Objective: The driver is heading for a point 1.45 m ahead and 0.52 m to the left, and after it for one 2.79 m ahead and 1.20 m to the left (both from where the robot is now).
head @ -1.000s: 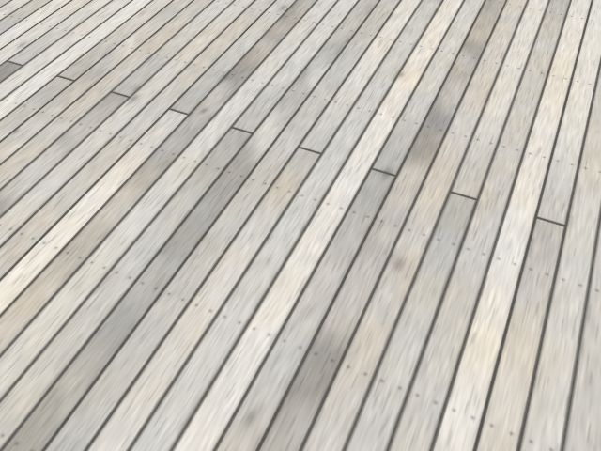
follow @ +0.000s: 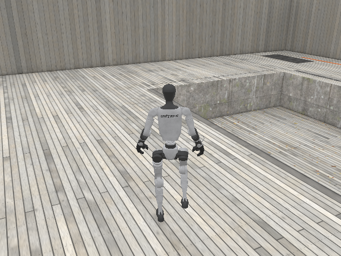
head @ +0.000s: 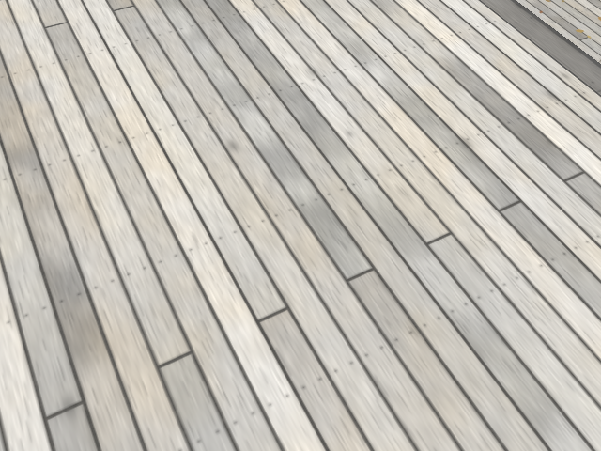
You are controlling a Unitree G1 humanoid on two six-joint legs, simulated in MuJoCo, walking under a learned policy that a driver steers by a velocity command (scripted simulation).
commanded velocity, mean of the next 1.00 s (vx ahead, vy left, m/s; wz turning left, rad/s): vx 0.05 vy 0.00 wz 0.57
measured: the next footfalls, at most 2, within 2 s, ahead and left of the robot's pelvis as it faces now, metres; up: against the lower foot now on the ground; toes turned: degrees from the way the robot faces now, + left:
right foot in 0.20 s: +0.21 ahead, -0.11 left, +0.00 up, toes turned +4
left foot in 0.54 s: +0.14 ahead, +0.16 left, +0.00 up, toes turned +24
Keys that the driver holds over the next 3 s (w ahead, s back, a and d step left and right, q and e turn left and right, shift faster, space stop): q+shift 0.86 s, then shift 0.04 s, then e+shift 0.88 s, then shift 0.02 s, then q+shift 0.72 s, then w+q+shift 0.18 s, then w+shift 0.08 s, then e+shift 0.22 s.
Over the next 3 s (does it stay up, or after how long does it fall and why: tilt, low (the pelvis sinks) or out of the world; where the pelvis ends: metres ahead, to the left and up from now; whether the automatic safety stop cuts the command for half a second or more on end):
stays up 0.38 0.12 0.00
